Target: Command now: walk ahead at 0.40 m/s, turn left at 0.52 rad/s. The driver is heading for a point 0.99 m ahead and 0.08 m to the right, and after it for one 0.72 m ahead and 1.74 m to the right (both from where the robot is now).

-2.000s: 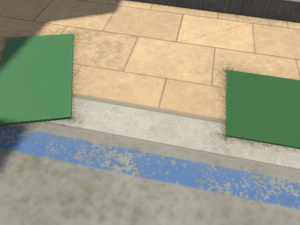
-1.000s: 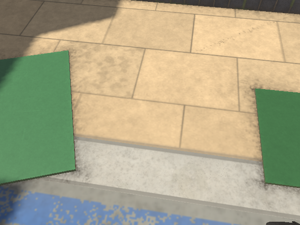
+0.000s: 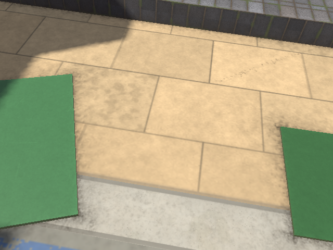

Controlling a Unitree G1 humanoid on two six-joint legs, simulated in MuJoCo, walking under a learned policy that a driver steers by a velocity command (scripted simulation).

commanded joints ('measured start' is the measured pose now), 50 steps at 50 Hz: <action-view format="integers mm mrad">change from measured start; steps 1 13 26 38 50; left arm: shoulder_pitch -158 -369 -28 129 46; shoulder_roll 97 21 73 123 61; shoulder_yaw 9 -31 -7 11 -4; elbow -130 -167 -92 -38 -129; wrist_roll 24 1 23 -19 -10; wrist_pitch -66 -64 -30 2 24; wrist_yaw -11 -41 -9 32 16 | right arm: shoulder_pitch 54 152 -38 -313 -65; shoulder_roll -140 -167 -135 -86 -78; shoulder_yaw -30 -41 -13 5 -21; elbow -66 13 -80 -161 -68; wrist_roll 0 7 -23 -7 -30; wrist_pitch -28 -24 -84 -84 -72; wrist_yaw -5 -45 -22 -9 -15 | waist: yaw -42 -94 -8 68 -30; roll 110 161 24 -32 165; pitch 79 116 -11 16 16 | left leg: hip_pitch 298 219 -374 -189 176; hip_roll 292 219 114 28 270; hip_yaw -487 -220 -137 -111 -281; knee -367 -372 625 -30 -335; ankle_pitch -39 334 39 390 202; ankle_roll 200 111 -62 -138 89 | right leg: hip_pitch -500 -224 280 179 -296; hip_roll -49 26 -131 -61 -43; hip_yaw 79 18 449 370 133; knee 64 -503 -817 -725 176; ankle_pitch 141 545 283 282 136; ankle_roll -1 21 -275 -192 16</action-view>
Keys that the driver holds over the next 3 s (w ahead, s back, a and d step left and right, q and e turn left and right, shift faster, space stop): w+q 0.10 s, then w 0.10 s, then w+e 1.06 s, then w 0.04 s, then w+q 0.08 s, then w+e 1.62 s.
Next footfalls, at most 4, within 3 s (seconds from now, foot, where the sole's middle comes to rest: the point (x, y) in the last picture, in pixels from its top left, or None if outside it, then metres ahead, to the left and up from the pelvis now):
0.38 right None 0.39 -0.08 -0.77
0.86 left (132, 211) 0.66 0.13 -0.77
1.36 right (209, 177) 0.84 -0.21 -0.77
1.86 left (196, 120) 1.20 -0.16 -0.77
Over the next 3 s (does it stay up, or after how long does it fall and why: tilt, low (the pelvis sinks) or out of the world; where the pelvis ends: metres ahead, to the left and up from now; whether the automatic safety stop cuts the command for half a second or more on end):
stays up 1.35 -0.66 0.00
